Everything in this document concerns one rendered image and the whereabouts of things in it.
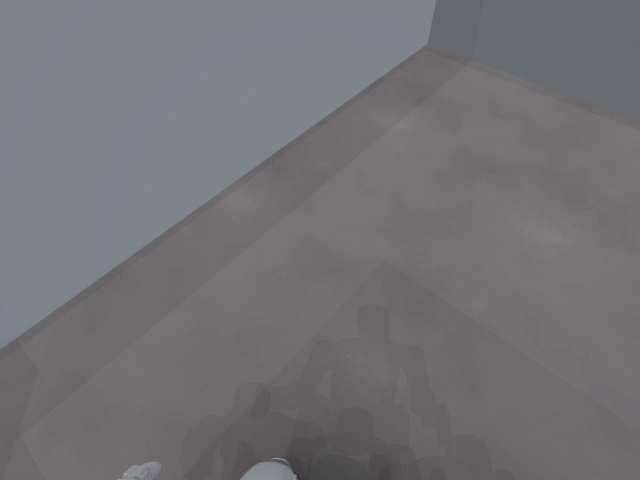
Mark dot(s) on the robot left shin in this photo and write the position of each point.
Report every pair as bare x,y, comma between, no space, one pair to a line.
281,461

